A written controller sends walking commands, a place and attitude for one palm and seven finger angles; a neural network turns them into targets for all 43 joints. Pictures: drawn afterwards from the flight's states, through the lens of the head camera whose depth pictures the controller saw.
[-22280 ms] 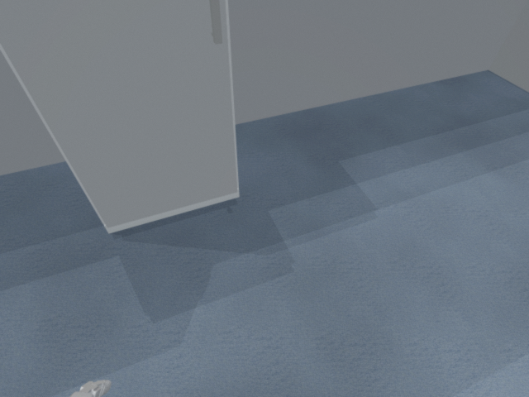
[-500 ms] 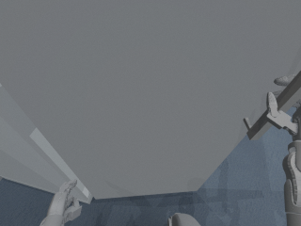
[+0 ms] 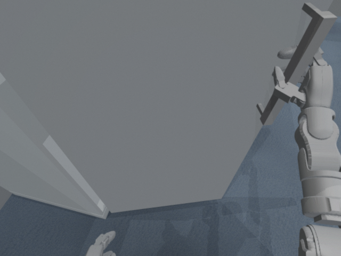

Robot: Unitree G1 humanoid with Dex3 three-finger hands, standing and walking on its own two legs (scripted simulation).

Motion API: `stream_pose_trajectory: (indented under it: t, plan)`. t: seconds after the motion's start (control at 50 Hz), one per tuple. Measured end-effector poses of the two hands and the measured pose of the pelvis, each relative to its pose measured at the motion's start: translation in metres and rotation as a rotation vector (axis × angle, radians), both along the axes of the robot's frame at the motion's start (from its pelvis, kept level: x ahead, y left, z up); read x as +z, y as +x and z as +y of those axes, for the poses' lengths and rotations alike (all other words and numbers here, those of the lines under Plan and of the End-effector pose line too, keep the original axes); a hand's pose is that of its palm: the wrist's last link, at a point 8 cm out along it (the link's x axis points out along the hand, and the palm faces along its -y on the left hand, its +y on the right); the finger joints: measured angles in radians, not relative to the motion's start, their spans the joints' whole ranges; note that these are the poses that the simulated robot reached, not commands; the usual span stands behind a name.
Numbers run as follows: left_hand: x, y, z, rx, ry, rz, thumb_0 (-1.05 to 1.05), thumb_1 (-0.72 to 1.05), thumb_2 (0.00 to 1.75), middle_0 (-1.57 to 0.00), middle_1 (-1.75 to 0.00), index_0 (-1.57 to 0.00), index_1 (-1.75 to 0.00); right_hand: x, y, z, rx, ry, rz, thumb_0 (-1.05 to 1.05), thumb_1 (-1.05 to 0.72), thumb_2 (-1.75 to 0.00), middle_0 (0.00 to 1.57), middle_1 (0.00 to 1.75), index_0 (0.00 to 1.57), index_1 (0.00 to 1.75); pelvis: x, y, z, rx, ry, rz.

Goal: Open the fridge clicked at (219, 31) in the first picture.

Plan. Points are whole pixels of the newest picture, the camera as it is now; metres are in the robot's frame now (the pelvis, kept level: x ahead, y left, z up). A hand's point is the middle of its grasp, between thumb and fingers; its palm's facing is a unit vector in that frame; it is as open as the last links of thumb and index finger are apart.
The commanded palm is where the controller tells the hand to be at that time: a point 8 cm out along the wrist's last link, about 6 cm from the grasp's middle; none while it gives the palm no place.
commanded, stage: stop walking and hold the door back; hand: right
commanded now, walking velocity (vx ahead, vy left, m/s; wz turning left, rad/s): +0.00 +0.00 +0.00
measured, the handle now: (283, 74) +0.45 -0.22 +0.20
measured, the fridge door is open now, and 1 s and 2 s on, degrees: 69 70 69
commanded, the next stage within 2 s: loosen the grip on the handle in 0.30 s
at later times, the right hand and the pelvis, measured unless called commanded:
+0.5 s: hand (283, 81) +0.42 -0.21 +0.20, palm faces +0.18 +0.97 -0.16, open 6.5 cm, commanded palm +0.37 -0.25 +0.19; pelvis -0.03 +0.01 +0.00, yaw +1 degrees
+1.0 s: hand (280, 89) +0.40 -0.20 +0.19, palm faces +0.21 +0.96 -0.16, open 14.3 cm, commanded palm +0.37 -0.24 +0.20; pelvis -0.03 +0.03 -0.01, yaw +7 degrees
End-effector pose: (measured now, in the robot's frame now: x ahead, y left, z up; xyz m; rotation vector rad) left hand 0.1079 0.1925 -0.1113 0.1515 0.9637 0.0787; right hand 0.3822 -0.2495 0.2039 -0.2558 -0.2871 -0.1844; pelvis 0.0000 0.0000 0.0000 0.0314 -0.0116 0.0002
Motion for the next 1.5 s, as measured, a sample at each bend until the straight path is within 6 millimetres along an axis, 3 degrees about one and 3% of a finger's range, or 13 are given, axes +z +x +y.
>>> stream_pose_trajectory:
  t: [0.08,0.24,0.34,0.46,0.52,0.6,0.78,0.9,1.0,1.12,1.22,1.32,1.5]
  plan:
    - [-0.010,0.004,0.022,0.037,0.028,-0.019,0.01,0.90,0.90,-0.21,-0.30,-0.20,-0.30,-0.001,0.002,0.001,-0.022,-0.008,-0.009,-0.07,-0.62,-0.79,0.46,1.41,0.38,1.40,-0.009,-0.006,0.001,-0.001,0.010,-0.013]
    - [0.018,0.006,0.063,0.082,0.203,-0.074,0.01,0.90,0.90,-0.20,-0.30,-0.20,-0.30,-0.005,0.003,0.001,0.020,0.061,-0.024,-0.04,-0.64,-0.79,0.46,1.41,0.40,1.40,-0.007,-0.011,-0.013,0.008,-0.016,-0.033]
    - [0.031,0.006,0.062,0.084,0.196,-0.105,0.01,0.91,0.90,-0.20,-0.29,-0.19,-0.30,-0.004,0.002,0.003,0.016,0.075,-0.009,-0.04,-0.66,-0.78,0.46,1.41,0.39,1.40,0.001,-0.013,-0.012,0.017,0.001,-0.017]
    - [0.023,0.003,0.056,0.046,0.118,-0.134,0.01,0.90,0.90,-0.20,-0.29,-0.20,-0.30,0.001,0.006,-0.003,0.023,0.009,0.038,-0.07,-0.58,-0.76,0.47,1.41,0.37,1.40,-0.003,-0.022,0.003,0.030,-0.008,0.013]
    - [0.022,-0.011,0.061,0.047,0.089,-0.151,0.01,0.90,0.90,-0.20,-0.30,-0.20,-0.30,0.002,0.005,-0.008,0.016,0.108,0.077,-0.07,-0.50,-0.74,0.48,1.42,0.39,1.40,-0.002,-0.027,0.011,0.030,-0.020,0.050]
    - [0.017,-0.037,0.076,0.066,0.079,-0.146,0.01,0.90,0.90,-0.20,-0.30,-0.20,-0.30,0.002,-0.007,-0.004,-0.042,0.109,0.052,-0.04,-0.34,-0.65,0.48,1.42,0.35,1.36,-0.004,-0.035,0.019,0.035,-0.029,0.057]
    - [-0.003,-0.113,0.117,0.161,0.150,0.038,0.01,0.90,0.90,-0.20,-0.30,-0.20,-0.30,-0.002,-0.015,0.004,-0.022,0.032,0.020,-0.01,0.27,-0.34,0.43,1.36,0.32,1.32,-0.012,-0.049,0.032,0.049,-0.033,0.075]
    - [-0.004,-0.131,0.127,0.237,0.177,0.061,0.01,0.91,0.90,-0.20,-0.29,-0.20,-0.30,-0.003,-0.013,0.002,-0.007,0.031,-0.006,-0.01,0.47,-0.24,0.43,1.33,0.32,1.27,-0.014,-0.045,0.031,0.102,-0.032,0.082]
    - [-0.001,-0.112,0.117,0.245,0.176,0.017,0.02,0.91,0.90,-0.20,-0.29,-0.19,-0.30,-0.007,-0.011,0.002,0.011,0.057,-0.025,-0.01,0.52,-0.21,0.41,1.29,0.29,1.21,-0.013,-0.034,0.025,0.115,-0.027,0.081]
    - [0.006,-0.060,0.093,0.194,0.156,-0.076,0.01,0.91,0.90,-0.20,-0.29,-0.20,-0.30,-0.010,-0.007,0.002,0.026,0.064,-0.036,-0.01,0.55,-0.20,0.39,1.25,0.26,1.17,-0.010,-0.016,0.015,0.114,-0.026,0.085]
    - [0.015,-0.012,0.072,0.153,0.129,-0.160,0.01,0.90,0.90,-0.20,-0.30,-0.20,-0.30,-0.013,-0.005,-0.020,-0.029,0.085,-0.008,-0.01,0.55,-0.20,0.35,1.22,0.26,1.16,-0.008,-0.001,0.008,0.118,-0.028,0.093]
    - [0.021,0.024,0.057,0.100,0.113,-0.210,0.01,0.90,0.90,-0.20,-0.30,-0.20,-0.30,-0.009,-0.019,-0.042,-0.058,0.072,-0.029,-0.01,0.55,-0.20,0.30,1.18,0.25,1.15,-0.008,0.012,0.001,0.105,-0.023,0.093]
    - [0.023,0.051,0.045,0.046,0.133,-0.212,0.01,0.90,0.90,-0.20,-0.30,-0.20,-0.30,-0.011,-0.027,-0.062,-0.051,0.080,0.006,-0.01,0.55,-0.20,0.26,1.16,0.25,1.15,-0.008,0.018,-0.006,0.072,-0.013,0.089]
